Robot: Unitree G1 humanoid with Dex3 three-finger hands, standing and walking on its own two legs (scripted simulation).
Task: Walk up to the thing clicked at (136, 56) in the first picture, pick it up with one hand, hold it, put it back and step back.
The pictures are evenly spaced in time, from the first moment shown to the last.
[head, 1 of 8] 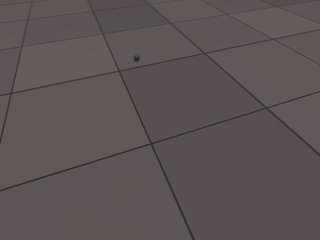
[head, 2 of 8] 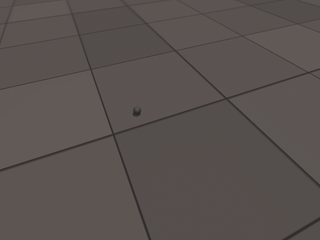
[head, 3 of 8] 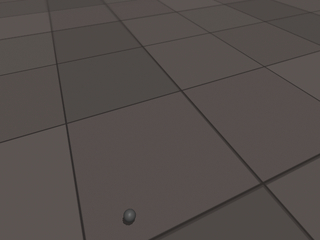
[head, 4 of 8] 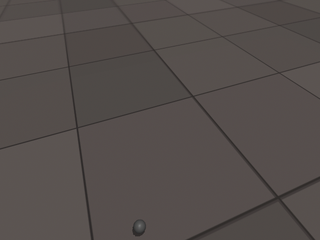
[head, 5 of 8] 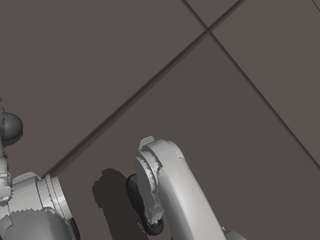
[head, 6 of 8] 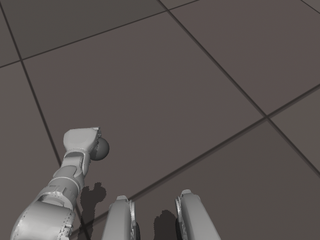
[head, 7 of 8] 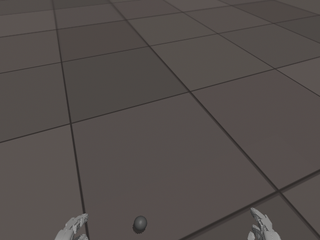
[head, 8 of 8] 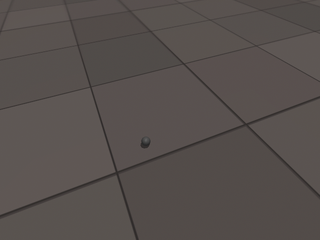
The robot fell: no
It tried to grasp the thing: yes
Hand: left
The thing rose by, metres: 0.69
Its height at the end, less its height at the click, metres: +0.00
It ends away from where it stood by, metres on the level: 0.01
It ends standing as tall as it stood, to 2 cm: yes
